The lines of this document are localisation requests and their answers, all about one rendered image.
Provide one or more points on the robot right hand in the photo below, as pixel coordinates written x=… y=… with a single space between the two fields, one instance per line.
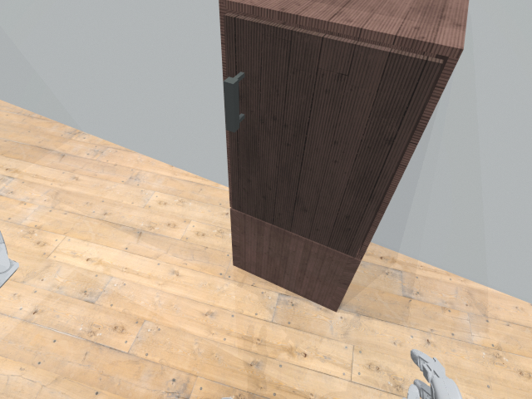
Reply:
x=441 y=386

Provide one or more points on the robot left hand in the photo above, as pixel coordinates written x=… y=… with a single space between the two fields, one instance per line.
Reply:
x=7 y=266

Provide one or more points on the handle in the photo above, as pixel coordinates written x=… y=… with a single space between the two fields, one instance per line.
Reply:
x=231 y=102

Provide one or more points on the cupboard door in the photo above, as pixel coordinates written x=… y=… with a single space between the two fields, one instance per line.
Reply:
x=326 y=120

